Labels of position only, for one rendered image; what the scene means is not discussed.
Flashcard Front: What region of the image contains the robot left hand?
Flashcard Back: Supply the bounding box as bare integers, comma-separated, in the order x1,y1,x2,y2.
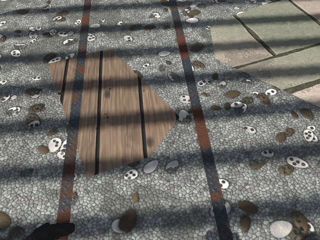
22,222,75,240

